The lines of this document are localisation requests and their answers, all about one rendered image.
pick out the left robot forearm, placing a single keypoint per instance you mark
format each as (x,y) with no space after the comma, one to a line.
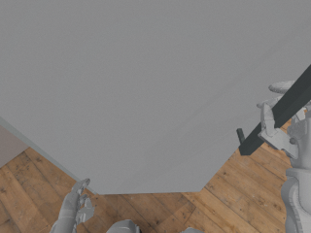
(64,225)

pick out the left robot hand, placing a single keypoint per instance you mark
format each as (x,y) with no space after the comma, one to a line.
(73,201)

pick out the right robot forearm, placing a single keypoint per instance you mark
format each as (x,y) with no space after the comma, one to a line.
(296,195)

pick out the handle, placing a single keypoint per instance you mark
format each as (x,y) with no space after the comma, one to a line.
(292,101)

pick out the right robot hand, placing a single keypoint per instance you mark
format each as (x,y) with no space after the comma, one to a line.
(300,129)

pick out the fridge door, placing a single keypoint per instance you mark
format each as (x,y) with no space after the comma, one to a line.
(145,96)

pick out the left robot thigh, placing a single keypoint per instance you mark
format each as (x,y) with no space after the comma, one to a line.
(124,226)

